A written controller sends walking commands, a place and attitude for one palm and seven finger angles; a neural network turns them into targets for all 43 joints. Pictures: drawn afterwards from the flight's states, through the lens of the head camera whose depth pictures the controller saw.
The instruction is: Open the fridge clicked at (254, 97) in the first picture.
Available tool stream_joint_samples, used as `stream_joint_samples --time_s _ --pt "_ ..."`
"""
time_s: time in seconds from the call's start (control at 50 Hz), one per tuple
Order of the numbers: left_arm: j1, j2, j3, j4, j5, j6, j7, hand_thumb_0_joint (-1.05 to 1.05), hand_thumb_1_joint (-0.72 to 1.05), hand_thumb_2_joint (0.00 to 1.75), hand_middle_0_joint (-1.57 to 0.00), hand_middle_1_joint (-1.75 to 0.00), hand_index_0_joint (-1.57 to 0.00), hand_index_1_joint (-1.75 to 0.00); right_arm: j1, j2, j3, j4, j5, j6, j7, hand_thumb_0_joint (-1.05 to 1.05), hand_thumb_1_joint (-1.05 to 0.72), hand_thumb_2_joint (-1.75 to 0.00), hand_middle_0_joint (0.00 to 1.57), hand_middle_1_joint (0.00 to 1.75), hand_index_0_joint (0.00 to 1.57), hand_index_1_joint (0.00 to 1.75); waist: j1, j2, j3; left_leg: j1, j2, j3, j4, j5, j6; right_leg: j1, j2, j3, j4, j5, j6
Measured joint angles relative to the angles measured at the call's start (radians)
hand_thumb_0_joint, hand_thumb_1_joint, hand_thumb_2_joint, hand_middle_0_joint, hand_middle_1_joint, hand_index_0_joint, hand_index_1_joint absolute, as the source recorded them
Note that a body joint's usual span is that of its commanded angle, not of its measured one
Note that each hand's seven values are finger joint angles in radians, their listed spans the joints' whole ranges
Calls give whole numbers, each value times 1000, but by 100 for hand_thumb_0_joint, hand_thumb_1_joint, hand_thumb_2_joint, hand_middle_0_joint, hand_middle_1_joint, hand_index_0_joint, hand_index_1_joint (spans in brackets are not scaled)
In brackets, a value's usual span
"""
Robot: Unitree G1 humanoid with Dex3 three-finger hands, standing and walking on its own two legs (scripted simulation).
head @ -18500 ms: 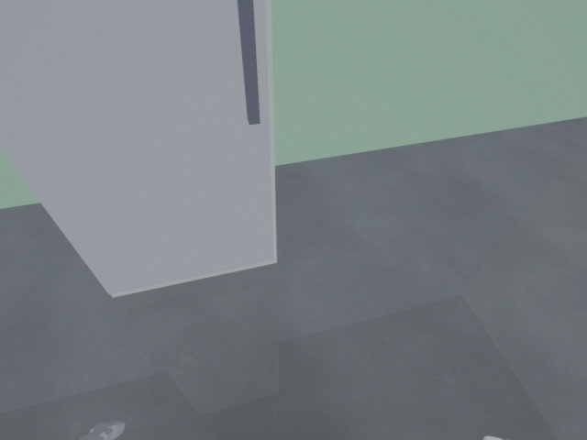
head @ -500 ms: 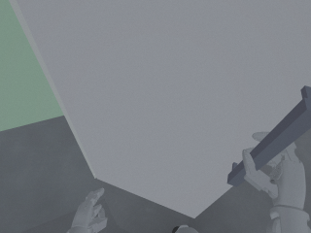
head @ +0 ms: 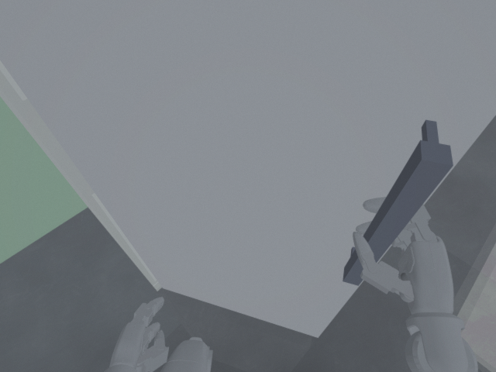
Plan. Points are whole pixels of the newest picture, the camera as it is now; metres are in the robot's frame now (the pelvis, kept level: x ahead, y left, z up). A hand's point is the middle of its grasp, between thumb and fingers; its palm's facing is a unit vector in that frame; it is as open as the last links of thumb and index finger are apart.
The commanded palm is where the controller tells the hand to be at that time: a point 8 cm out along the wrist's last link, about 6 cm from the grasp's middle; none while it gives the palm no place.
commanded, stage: walk backward, drawing the door open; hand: right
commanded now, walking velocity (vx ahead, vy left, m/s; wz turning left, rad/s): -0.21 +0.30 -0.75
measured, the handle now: (381, 220) +0.30 -0.16 +0.12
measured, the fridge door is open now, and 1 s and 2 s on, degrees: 63 76 76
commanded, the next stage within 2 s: stop walking and hold the door back in 0.34 s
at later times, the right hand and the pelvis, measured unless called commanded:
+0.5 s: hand out of the picture +0.12 -0.06 +0.10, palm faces +0.42 +0.88 -0.21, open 7.1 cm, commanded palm +0.09 -0.12 +0.09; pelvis -0.07 +0.18 -0.02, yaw -21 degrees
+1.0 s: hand (321, 353) +0.14 -0.07 +0.11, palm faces +0.59 +0.76 -0.27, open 6.2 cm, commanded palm +0.09 -0.12 +0.09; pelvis -0.14 +0.30 -0.02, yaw -28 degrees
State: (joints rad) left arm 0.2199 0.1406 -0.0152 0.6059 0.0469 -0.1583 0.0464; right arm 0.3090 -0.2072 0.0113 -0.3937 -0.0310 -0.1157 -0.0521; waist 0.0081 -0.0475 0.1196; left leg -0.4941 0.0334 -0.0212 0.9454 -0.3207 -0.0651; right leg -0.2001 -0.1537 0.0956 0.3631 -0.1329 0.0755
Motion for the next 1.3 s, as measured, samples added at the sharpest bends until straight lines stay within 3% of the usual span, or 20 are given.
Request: stream_joint_samples --time_s 0.1,0.14,0.16,0.22,0.28,0.38,0.42,0.44,0.48,0.54,0.66,0.72,0.76,0.8,0.86,0.94,1.04,1.1,1.18,1.3 --pt "4 -26 5 -5 -12 -1 -7 1 89 89 -21 -30 -20 -30 15 -33 -62 -35 25 -15 -13 -7 -56 -75 40 137 23 134 -20 -3 -13 190 -6 15 -282 -60 -13 -108 -40 90 44 -3 15" --pt "-6 -36 8 -1 -15 -1 -8 1 89 89 -21 -30 -20 -30 11 -64 -116 -61 33 -16 -23 -10 -54 -76 41 138 22 135 -33 48 -24 267 10 29 -433 13 2 -188 -10 94 139 -99 6" --pt "-33 -17 18 17 -16 6 -6 1 89 89 -21 -30 -20 -30 -2 -47 -131 -56 27 -20 -24 -10 -54 -76 42 138 22 136 -32 28 -4 249 0 49 -400 39 17 -240 -6 102 257 -204 -3" --pt "-75 34 55 87 -9 28 16 1 90 89 -21 -30 -20 -30 -5 -19 -130 -23 23 -24 -14 -10 -54 -76 43 139 22 137 -21 9 16 240 24 100 -346 4 47 -366 91 16 724 -407 -21" --pt "-66 54 75 98 -12 39 39 1 90 89 -20 -30 -20 -30 28 -19 -125 -3 36 -33 4 -10 -54 -74 42 137 24 138 -11 31 6 271 53 136 -396 22 64 -347 147 -142 886 -440 -11" --pt "-38 54 60 35 -12 33 58 1 90 89 -20 -29 -19 -30 40 -39 -108 -35 37 -40 17 -9 -54 -74 43 138 25 136 15 73 -16 261 55 243 -418 38 97 -166 153 -267 541 -433 -29" --pt "-35 58 50 0 -9 24 59 1 90 89 -20 -29 -19 -30 30 -43 -98 -68 41 -40 18 -9 -55 -75 43 138 24 134 13 79 -27 206 44 273 -350 14 109 -70 143 -270 297 -282 -34" --pt "-42 57 51 -16 -7 18 60 1 90 89 -20 -30 -19 -30 16 -47 -97 -82 44 -46 16 -9 -55 -75 44 138 24 133 12 84 -22 161 43 265 -267 -14 101 -41 142 -264 221 -205 -71" --pt "-74 30 50 -3 -3 15 55 1 90 89 -20 -29 -19 -30 -40 -60 -98 -52 38 -68 12 -10 -56 -76 44 139 24 133 0 121 27 82 23 160 -54 -154 58 -42 151 -251 245 -199 -122" --pt "-74 8 28 22 -11 25 38 1 90 89 -20 -29 -19 -30 -113 -60 -79 61 29 -75 16 -10 -55 -77 45 140 26 134 -3 89 35 16 -19 97 88 -143 23 -25 118 -176 192 -157 -112" --pt "-48 14 -3 17 -53 70 29 1 90 89 -20 -30 -20 -30 -336 -55 -49 353 47 -23 -10 -10 -54 -79 46 140 31 137 -58 -16 6 76 21 59 -105 -9 -7 -34 56 -90 158 -92 -73" --pt "-34 8 -25 10 -63 98 31 1 90 89 -21 -30 -20 -30 -472 -101 -67 517 54 -14 -9 -12 -53 -80 46 140 32 138 -62 7 -37 190 46 44 -280 -92 -3 -133 53 -97 321 -247 -83" --pt "-69 25 -32 30 -57 117 28 1 90 89 -21 -30 -20 -30 -569 -116 -104 617 56 -16 -9 -13 -52 -80 46 140 32 138 -60 32 -35 151 54 -4 -278 4 8 -238 91 -62 554 -357 -82" --pt "-114 70 -15 75 -38 130 27 1 90 89 -21 -30 -20 -30 -624 -103 -142 715 61 -31 -2 -14 -54 -81 46 140 33 138 -40 2 -14 122 52 -12 -240 61 2 -300 131 -23 763 -320 -63" --pt "-119 120 28 108 -43 143 29 1 90 89 -21 -30 -20 -30 -686 -108 -174 865 66 -55 8 -15 -55 -81 46 140 34 138 -20 -3 -20 103 76 -42 -282 66 -5 -326 181 -56 897 -256 -47" --pt "-74 162 55 131 -47 141 34 1 90 89 -20 -30 -20 -30 -797 -138 -201 1056 49 -96 29 -15 -54 -81 46 140 36 139 34 44 -31 108 128 -42 -394 131 -4 -248 192 -131 717 -286 -51" --pt "14 211 77 137 -54 127 46 1 90 89 -20 -29 -20 -30 -939 -146 -225 1193 36 -110 27 -12 -56 -82 45 140 40 139 70 70 -35 77 123 -34 -416 170 -15 -16 165 -191 201 -301 -87" --pt "54 195 85 136 -63 123 54 1 90 89 -20 -29 -19 -30 -976 -155 -245 1231 42 -114 15 -9 -59 -81 44 140 38 140 64 70 -5 12 79 -28 -212 -25 12 -3 137 -226 179 -147 -101" --pt "164 129 54 152 -82 127 48 1 91 89 -20 -29 -19 -30 -1002 -151 -240 1305 26 -116 11 -8 -61 -81 42 139 37 140 84 29 -44 -43 11 55 44 -8 30 -8 85 -189 110 -127 -112" --pt "233 45 -10 167 -77 145 40 1 90 89 -20 -30 -20 -30 -973 -205 -238 1243 36 -95 35 -8 -62 -80 42 139 36 140 49 48 -65 127 -24 124 -286 -23 43 -24 45 -216 128 -143 -58"
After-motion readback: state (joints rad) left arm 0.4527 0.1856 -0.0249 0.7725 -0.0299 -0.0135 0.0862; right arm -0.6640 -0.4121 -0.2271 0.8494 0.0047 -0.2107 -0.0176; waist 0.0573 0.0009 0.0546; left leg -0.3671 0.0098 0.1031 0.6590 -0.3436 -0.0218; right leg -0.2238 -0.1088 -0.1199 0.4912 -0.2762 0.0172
